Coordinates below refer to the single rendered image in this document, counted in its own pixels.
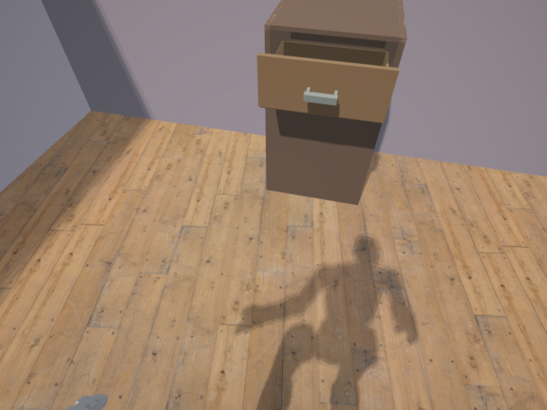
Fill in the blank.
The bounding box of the handle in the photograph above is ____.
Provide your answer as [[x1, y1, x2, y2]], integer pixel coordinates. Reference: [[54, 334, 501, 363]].
[[303, 87, 338, 106]]

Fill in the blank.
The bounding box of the cabinet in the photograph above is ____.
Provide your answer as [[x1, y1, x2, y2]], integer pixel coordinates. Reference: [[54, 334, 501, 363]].
[[265, 0, 407, 205]]

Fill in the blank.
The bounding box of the drawer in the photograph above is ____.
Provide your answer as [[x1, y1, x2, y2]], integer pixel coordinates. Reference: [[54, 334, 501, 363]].
[[257, 40, 399, 124]]

